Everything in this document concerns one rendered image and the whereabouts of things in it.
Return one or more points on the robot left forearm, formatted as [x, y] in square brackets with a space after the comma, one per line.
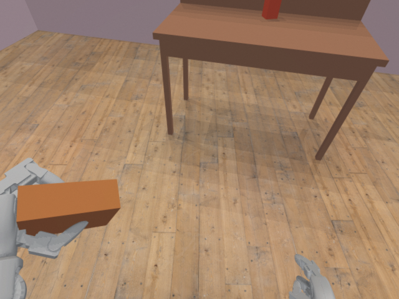
[12, 285]

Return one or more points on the right robot hand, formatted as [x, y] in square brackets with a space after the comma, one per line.
[318, 287]

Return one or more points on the table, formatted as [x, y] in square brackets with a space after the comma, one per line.
[315, 37]

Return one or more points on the sponge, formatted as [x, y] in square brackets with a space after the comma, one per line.
[53, 208]

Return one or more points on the left robot hand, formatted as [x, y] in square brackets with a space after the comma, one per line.
[44, 244]

